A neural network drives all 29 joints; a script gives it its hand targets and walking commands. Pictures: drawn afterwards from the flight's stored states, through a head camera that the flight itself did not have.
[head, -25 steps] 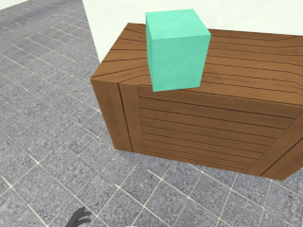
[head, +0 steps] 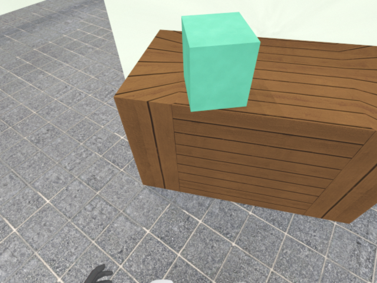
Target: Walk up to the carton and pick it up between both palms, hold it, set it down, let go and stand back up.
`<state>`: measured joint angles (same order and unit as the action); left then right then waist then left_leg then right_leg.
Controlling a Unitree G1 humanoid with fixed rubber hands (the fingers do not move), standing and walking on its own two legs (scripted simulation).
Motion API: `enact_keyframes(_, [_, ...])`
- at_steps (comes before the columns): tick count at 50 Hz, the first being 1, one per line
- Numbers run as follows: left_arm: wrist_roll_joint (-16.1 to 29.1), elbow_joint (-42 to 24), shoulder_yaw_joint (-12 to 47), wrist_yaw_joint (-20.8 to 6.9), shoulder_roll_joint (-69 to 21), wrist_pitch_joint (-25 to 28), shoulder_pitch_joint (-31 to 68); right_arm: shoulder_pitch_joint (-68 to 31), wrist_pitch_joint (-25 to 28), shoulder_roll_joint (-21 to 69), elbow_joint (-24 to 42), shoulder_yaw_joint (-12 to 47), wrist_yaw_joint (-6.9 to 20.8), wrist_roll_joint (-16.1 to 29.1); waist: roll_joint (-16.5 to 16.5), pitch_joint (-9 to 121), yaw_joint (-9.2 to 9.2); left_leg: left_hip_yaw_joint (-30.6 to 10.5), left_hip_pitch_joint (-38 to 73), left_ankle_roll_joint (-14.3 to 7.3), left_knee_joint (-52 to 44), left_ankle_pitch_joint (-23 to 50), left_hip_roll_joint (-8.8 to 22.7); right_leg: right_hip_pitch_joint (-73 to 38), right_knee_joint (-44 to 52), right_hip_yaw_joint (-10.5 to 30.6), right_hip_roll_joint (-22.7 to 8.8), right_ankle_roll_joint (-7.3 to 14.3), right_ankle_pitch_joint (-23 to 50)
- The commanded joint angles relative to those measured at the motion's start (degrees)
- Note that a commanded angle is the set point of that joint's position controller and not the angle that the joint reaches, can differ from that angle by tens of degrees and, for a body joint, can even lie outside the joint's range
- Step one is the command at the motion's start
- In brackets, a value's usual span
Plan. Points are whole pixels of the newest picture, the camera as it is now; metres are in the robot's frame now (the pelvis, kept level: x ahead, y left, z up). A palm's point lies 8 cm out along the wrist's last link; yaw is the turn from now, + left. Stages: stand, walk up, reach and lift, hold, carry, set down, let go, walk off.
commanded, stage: stand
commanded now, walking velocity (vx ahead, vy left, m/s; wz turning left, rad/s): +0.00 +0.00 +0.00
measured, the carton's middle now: (214, 62) +0.79 -0.04 +0.04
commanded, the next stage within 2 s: walk up in 0.24 s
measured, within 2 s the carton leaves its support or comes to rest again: neither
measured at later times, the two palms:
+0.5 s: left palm out of the picture +0.08 +0.26 -0.11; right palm out of the picture +0.04 -0.28 -0.12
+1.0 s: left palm out of the picture +0.07 +0.29 -0.09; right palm (351, 274) +0.17 -0.33 -0.12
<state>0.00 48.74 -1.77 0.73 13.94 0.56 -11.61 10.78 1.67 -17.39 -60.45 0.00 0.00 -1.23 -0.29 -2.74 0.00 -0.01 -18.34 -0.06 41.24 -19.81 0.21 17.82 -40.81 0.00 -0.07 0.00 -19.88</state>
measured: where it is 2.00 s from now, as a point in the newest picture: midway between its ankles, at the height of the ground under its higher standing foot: (199, 276)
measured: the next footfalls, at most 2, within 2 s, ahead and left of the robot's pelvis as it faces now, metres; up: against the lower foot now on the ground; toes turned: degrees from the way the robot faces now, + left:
left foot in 1.14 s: +0.25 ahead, +0.11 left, +0.00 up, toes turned +0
right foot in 1.60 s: +0.26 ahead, -0.11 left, +0.00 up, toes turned -2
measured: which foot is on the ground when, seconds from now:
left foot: down 0.00-0.72, up 0.74-1.00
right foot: down 0.00-1.00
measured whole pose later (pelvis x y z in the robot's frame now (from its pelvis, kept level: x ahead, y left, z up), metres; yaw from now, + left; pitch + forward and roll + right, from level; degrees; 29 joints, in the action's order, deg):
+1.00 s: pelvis +0.07 -0.03 +0.00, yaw +0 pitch -3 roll +0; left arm 0.0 50.3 -4.0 0.3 20.6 5.3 -24.0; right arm 10.4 0.5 -23.6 -49.7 0.0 1.7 -2.0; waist 2.8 -5.8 0.0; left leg -0.3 -30.2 -0.8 60.0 -24.2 0.4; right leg 13.5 -42.9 -0.7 0.7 1.9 -26.4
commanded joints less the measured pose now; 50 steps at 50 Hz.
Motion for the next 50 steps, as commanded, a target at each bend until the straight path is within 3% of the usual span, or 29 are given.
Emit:
enact_keyframes(1, [-0.76,2.04,-2.32,0.61,15.9,2.16,3.92,-5.52,1.05,-12.78,3.29,-3.0,-0.5,0.44,-2.16,0.32,-0.05,-9.14,1.5,-4.16,-15.36,4.74,5.26,-2.25,16.18,8.5,-7.07,4.58,4.15])
enact_keyframes(3, [-1.36,1.61,-2.43,0.56,16.14,2.12,6.03,-5.4,0.77,-12.38,2.94,-3.0,-0.19,0.38,-3.56,0.04,-0.27,-7.43,1.1,-3.75,-15.04,4.22,4.25,-1.78,17.29,8.45,-7.09,4.36,0.86])
enact_keyframes(7, [-0.72,2.21,-2.11,0.37,15.64,1.92,4.51,-5.82,1.02,-12.51,2.93,-2.93,-0.03,0.39,-0.51,0.29,0.35,-9.45,-0.46,-4.24,-16.37,1.5,5.33,-3.19,17.3,7.92,-6.23,3.92,0.23])
enact_keyframes(8, [-0.99,2.84,-2.0,0.3,15.54,1.96,5.03,-5.96,1.02,-13.29,2.24,-2.95,-0.01,0.42,-3.7,-0.22,0.7,-8.59,-0.34,-3.68,-16.35,1.57,4.76,-3.78,17.1,7.72,-6.6,3.74,0.87])
enact_keyframes(11, [-0.67,2.8,-2.32,0.6,16.28,2.24,6.16,-5.13,1.23,-11.88,2.19,-2.64,-0.29,0.8,-3.69,1.63,-0.53,-7.58,2.73,-3.7,-14.82,5.89,4.31,-3.08,17.71,9.59,-7.47,4.2,4.11])
enact_keyframes(15, [-0.54,3.68,-1.98,0.29,15.56,2.21,4.95,-6.49,1.15,-13.27,2.09,-2.9,-0.38,0.64,-1.67,2.65,0.13,-8.44,1.62,-3.75,-15.01,6.86,5.34,-5.55,16.43,7.56,-6.75,3.77,7.98])
enact_keyframes(17, [-0.56,3.69,-1.96,0.31,16.03,2.34,5.03,-4.48,0.93,-13.6,1.67,-3.24,-0.45,0.97,-5.42,1.6,-0.63,-7.8,2.27,-3.58,-14.73,6.39,4.36,-3.65,17.56,8.87,-7.35,4.13,7.01])
enact_keyframes(21, [-0.78,3.96,-2.45,0.36,16.44,1.84,4.92,-4.9,0.9,-13.11,1.4,-2.99,-0.38,0.61,-0.74,0.25,-0.56,-7.92,1.98,-3.32,-15.54,4.12,5.11,-1.82,17.18,8.9,-6.85,3.89,1.56])
enact_keyframes(22, [-1.03,0.96,-4.6,-0.59,20.75,2.8,-2.98,-2.12,1.53,-19.03,5.88,-6.26,1.21,-1.48,1.58,3.48,0.3,-10.89,2.19,-6.56,-12.59,-22.92,4.14,0.94,13.34,14.82,-5.75,7.29,-23.34])
enact_keyframes(23, [-1.39,1.38,-5.75,-1.01,22.38,2.98,-5.07,-2.14,1.55,-19.35,6.33,-6.94,1.74,-2.09,-0.17,-0.54,0.82,-12.84,-2.24,-7.34,-13.05,-32.47,4.07,4.11,13.39,17.98,-6.25,7.74,-32.4])
enact_keyframes(25, [-1.26,0.83,-5.59,-1.39,21.31,3.34,-4.34,-2.25,1.77,-18.11,7.25,-6.74,2.08,-2.13,0.24,-4.65,-0.08,-12.82,-1.13,-7.76,-13.99,-30.57,3.95,9.78,13.68,17.83,-5.43,6.73,-29.72])
enact_keyframes(27, [-1.15,-0.08,-5.12,-1.37,19.13,3.84,-1.14,3.51,2.22,-17.82,6.49,-6.8,2.01,-1.51,2.21,-2.94,-3.24,-17.68,10.25,-9.21,-18.26,-27.19,7.38,16.44,7.93,10.99,-1.24,4.24,-19.14])
enact_keyframes(28, [-1.09,-1.37,-4.35,-1.53,16.88,3.95,1.82,9.13,2.54,-19.31,5.66,-7.33,1.79,-1.68,5.81,-0.13,-5.98,-26.48,19.73,-12.31,-25.35,-31.08,13.65,23.47,-1.67,3.62,2.43,2.36,-14.06])
enact_keyframes(29, [-1.05,-2.33,-4.11,-1.47,17.42,3.9,2.9,10.56,2.64,-21.68,5.62,-8.38,1.55,-1.88,10.51,-1.78,-6.72,-34.28,21.99,-15.72,-28.92,-29.71,21.1,29.06,-13.12,1.56,1.22,1.58,-12.07])
enact_keyframes(30, [-1.27,-3.21,-4.39,-1.48,19.68,3.95,2.72,8.79,2.7,-22.53,6.82,-8.44,1.43,-1.22,6.85,-2.75,-6.16,-34.32,20.65,-17.36,-28.43,-27.52,22.74,29.58,-15.94,3.76,-1.12,1.25,-11.51])
enact_keyframes(32, [-0.94,-1.97,-4.96,-2.28,20.14,4.12,-1.28,3.81,2.36,-21.39,9.86,-8.02,1.5,-1.03,6.15,-2.96,-2.36,-28.36,11.35,-16.03,-27.81,-26.46,20.14,20.57,-14.21,2.91,-2.13,1.21,-10.58])
enact_keyframes(33, [-0.88,-1.76,-4.88,-2.74,19.94,4.02,-3.1,0.62,2.23,-22.33,11.44,-8.19,1.54,-1.48,10.65,-3.78,-0.7,-25.01,6.22,-15.07,-27.28,-25.64,20.05,15.14,-9.36,2.7,-3.66,1.47,-11.15])
enact_keyframes(34, [-0.68,-1.16,-4.83,-2.88,19.96,4.31,-6.51,-2.69,2.09,-22.52,12.16,-8.13,1.71,-1.58,12.3,-3.2,0.98,-19.4,3.28,-13.42,-24.64,-21.12,17.8,8.39,-3.13,0.22,-3.38,2.03,-8.39])
enact_keyframes(35, [-0.89,1.19,-5.19,-2.79,19.68,4.47,-13.29,-7.03,1.71,-21.52,13.36,-7.74,1.9,-1.49,10.54,-0.8,5.24,-14.46,-2.99,-11.36,-19.32,-20.48,14.98,-3.28,3.31,-2.32,-2.31,2.76,-2.92])
enact_keyframes(36, [-0.8,3.99,-5.91,-2.26,19.16,5.14,-20.67,-9.29,1.19,-17.77,14.32,-6.81,2.09,-1.75,5.53,1.59,9.06,-8.62,-12.13,-8.29,-5.98,-17.73,9.88,-17.77,10.63,-0.14,-0.11,3.8,-3.57])
enact_keyframes(37, [-1.59,5.02,-7.3,-1.19,23.93,6.14,-26.87,-8.91,0.71,-11.61,15.88,-4.97,2.32,-1.64,-12.92,2.5,10.51,0.99,-22.9,-4.08,19.85,-11.93,-0.68,-26.55,23.88,20.43,-7.76,4.08,-16.94])
enact_keyframes(38, [-1.44,2.65,-7.81,-0.62,27.35,6.65,-21.42,-7.5,0.68,-10.84,16.93,-3.86,2.21,-0.36,-15.48,-2.97,6.78,-0.58,-35.26,-1.61,26.0,-10.47,-5.02,-24.24,33.27,46.37,-19.13,5.26,-18.45])
enact_keyframes(39, [-0.95,1.18,-7.79,-0.37,28.2,6.69,-17.61,-6.62,0.87,-16.35,15.92,-4.96,1.75,-0.11,-5.87,-4.88,5.04,-6.19,-32.24,-2.04,27.39,-8.92,-1.22,-19.23,32.82,49.23,-22.72,8.61,-12.14])
enact_keyframes(40, [-0.39,0.82,-7.44,-0.06,26.81,6.99,-15.88,-5.19,1.31,-17.83,14.41,-5.23,1.97,0.19,-1.93,-6.16,2.93,-4.8,-32.77,-1.7,28.12,-4.47,0.98,-21.53,27.24,41.65,-20.49,8.28,2.43])
enact_keyframes(41, [-0.23,0.59,-7.12,0.25,25.39,7.28,-16.19,-4.62,1.64,-16.89,13.92,-5.21,2.06,0.05,-1.95,-4.32,2.79,-4.66,-30.9,-1.89,26.78,-3.1,1.74,-22.53,22.94,35.1,-18.41,8.18,20.85])
enact_keyframes(43, [0.41,0.03,-6.21,0.59,23.7,7.22,-16.88,-2.87,1.28,-15.62,14.06,-5.51,2.09,0.01,-7.46,1.11,2.61,-3.41,-25.01,-1.13,22.41,-1.91,3.14,-23.68,17.88,24.36,-14.47,6.51,38.93])
enact_keyframes(46, [0.45,-0.58,-5.88,0.97,22.68,6.79,-20.53,-6.74,0.43,-14.78,16.38,-5.21,2.45,-0.24,-7.67,-0.02,4.37,-1.18,-25.19,-0.88,20.43,-0.52,2.88,-22.65,16.73,22.92,-13.11,5.62,41.42])
enact_keyframes(47, [0.21,-1.21,-6.04,1.1,23.56,6.67,-20.08,-8.52,0.25,-14.97,17.33,-5.2,2.44,-0.04,-8.78,-0.64,4.68,-1.44,-26.47,-0.82,18.39,-0.56,2.95,-22.51,17.07,23.16,-13.44,6.99,38.91])
enact_keyframes(50, [-0.24,-2.12,-6.25,1.4,25.21,6.47,-19.85,-11.59,0.19,-15.99,18.53,-5.31,2.42,-0.16,-6.47,-1.11,4.8,-1.12,-25.44,-0.66,13.44,-2.21,3.36,-20.69,17.69,25.99,-15.68,9.84,31.63])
